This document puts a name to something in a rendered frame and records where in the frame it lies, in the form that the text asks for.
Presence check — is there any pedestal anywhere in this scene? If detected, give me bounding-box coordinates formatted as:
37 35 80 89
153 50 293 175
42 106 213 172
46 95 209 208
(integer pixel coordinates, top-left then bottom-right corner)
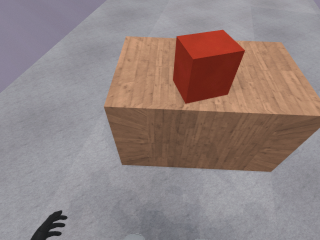
104 36 320 172

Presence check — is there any left robot hand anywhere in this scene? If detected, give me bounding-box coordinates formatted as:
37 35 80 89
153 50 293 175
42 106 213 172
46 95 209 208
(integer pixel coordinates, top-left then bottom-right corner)
30 210 68 240

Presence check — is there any carton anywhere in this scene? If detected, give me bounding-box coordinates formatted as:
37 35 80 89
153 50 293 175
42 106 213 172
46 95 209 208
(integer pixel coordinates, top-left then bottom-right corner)
173 30 245 104

